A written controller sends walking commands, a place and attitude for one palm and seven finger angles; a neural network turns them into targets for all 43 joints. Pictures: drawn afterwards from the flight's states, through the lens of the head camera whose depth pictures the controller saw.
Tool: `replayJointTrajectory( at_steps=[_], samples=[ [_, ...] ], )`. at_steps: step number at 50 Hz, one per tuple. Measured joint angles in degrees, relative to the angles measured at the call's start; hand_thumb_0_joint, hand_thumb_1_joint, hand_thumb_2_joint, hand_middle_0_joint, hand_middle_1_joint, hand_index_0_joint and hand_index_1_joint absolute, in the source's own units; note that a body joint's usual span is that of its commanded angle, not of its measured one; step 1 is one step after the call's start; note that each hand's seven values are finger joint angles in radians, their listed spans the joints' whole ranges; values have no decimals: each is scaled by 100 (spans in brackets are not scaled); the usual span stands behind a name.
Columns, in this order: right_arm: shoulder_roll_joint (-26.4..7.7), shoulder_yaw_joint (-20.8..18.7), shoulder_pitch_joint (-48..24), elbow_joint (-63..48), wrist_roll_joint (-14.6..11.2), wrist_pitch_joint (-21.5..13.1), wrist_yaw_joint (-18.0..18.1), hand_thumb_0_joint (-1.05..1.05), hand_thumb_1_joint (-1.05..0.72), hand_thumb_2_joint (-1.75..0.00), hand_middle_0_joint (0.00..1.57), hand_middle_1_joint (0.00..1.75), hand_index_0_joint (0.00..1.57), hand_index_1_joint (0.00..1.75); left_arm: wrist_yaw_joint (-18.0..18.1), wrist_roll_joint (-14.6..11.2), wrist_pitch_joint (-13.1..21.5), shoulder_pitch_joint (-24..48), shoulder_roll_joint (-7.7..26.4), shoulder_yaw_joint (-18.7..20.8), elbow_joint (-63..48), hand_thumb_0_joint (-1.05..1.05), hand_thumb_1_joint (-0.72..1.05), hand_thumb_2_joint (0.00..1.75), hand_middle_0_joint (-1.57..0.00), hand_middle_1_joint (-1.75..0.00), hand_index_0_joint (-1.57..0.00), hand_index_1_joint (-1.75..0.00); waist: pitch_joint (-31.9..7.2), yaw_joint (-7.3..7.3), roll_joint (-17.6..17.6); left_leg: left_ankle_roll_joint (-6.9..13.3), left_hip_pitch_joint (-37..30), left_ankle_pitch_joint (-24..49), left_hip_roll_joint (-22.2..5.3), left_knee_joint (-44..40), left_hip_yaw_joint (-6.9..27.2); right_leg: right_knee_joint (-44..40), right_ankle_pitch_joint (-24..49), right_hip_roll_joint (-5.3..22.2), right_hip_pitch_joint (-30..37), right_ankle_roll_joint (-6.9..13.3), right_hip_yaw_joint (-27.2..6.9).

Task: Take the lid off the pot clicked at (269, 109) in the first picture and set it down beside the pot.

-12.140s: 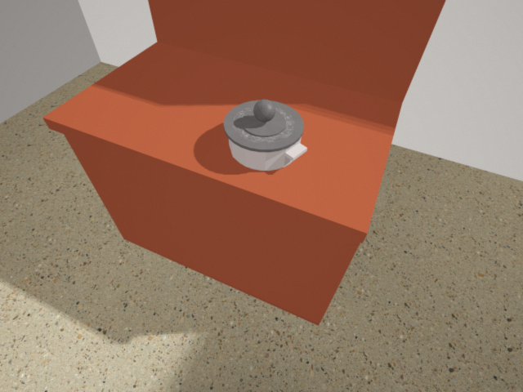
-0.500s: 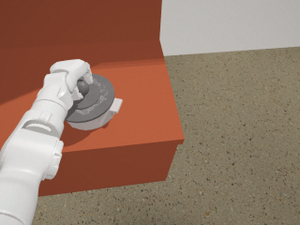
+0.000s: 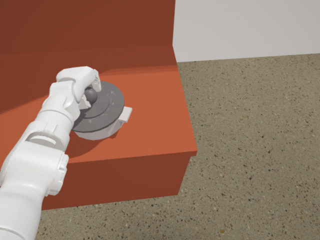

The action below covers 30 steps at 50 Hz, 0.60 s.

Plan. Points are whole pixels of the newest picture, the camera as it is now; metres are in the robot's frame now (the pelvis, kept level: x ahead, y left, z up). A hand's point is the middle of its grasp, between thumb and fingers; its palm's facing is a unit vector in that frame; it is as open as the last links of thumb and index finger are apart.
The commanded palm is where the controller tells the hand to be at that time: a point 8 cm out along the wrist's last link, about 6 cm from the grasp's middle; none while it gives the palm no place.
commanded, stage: close the fingers and squeeze the knob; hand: left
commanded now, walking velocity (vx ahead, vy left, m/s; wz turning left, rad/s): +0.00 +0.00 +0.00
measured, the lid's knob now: (87, 95) +0.51 +0.17 +0.04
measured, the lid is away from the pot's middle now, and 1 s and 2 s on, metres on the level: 0.01 0.01 0.01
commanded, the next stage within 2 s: lift the lid straight up in 0.22 s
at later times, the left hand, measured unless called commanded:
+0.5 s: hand (83, 96) +0.48 +0.17 +0.07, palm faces -0.40 -0.06 -0.91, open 8.3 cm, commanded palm +0.50 +0.17 +0.14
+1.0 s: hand (79, 88) +0.48 +0.17 +0.10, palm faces -0.37 -0.07 -0.93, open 8.3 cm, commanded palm +0.50 +0.17 +0.18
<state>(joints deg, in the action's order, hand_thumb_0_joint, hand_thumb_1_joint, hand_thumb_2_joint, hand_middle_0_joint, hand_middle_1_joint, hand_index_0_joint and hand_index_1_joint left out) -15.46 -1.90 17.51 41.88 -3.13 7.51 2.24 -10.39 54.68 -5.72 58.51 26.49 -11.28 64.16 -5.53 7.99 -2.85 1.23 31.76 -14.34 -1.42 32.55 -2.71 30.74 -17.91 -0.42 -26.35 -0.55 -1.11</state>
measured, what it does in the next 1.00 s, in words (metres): stands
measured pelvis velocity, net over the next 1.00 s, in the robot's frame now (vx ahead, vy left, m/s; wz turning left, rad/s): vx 0.00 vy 0.00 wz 0.01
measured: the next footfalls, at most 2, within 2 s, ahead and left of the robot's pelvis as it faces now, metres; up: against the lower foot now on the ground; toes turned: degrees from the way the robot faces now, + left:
none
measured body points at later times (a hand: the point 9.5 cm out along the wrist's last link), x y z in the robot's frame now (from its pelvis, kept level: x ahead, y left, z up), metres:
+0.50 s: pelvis +0.00 +0.00 +0.00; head +0.07 -0.01 +0.44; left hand +0.50 +0.17 +0.12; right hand +0.01 -0.27 -0.13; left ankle +0.01 +0.11 -0.73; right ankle -0.04 -0.13 -0.73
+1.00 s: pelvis +0.00 +0.00 +0.00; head +0.06 -0.01 +0.45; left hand +0.50 +0.17 +0.15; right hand +0.04 -0.27 -0.13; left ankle +0.01 +0.11 -0.73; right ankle -0.04 -0.13 -0.73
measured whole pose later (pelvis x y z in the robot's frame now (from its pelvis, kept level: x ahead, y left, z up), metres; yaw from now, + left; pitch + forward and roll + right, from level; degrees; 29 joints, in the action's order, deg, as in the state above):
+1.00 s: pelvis +0.00 +0.00 +0.00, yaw +1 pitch +11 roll -1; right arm -15.5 -1.3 17.3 42.0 -3.6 4.3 3.3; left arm -14.6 53.6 -6.9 59.7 26.7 -11.5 61.2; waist -4.7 7.5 -3.4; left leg 1.3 27.7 -13.1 -0.8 29.6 -2.5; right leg 28.2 -17.0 0.1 -22.3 -0.6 -0.8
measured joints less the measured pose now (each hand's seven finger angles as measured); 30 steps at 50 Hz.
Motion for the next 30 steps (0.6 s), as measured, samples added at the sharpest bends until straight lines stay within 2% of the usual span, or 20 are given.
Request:
replayJointTrajectory(
  at_steps=[20,30],
  samples=[
    [10,31,49,23,-7,-18,45,0,-90,-90,20,30,20,30,-72,23,2,117,12,6,93,1,22,74,-58,-101,-54,-99,18,19,-6,4,58,-8,3,48,12,47,-12,1,-53,-2,10],
    [22,28,155,59,-18,-159,101,0,-90,-90,20,30,20,30,-151,-18,27,-28,72,59,-80,1,23,72,-58,-101,-54,-98,70,60,-19,10,-107,43,8,-102,-12,-109,53,7,104,-8,-13]
  ],
)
